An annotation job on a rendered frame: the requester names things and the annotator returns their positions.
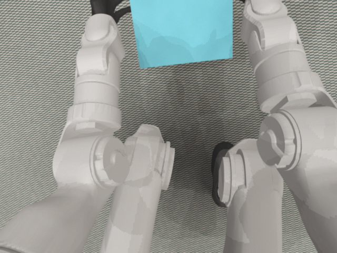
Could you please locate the robot right thigh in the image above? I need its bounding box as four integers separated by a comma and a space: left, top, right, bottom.
219, 149, 282, 253

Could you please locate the robot left thigh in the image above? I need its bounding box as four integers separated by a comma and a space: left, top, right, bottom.
99, 133, 175, 253

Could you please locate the robot left forearm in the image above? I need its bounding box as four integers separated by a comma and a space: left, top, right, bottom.
57, 14, 125, 148

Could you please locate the left robot upper arm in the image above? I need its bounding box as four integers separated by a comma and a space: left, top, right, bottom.
0, 133, 130, 253

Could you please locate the right robot upper arm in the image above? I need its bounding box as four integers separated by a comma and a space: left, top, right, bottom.
256, 106, 337, 253

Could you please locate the robot left hand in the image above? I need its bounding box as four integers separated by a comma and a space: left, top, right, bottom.
90, 0, 131, 24

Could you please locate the robot thigh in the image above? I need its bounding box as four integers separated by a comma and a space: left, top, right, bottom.
99, 133, 175, 253
219, 149, 282, 253

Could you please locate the carton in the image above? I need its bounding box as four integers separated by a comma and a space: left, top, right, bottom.
130, 0, 233, 69

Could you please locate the robot right forearm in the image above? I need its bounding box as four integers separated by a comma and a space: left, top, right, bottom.
240, 0, 337, 114

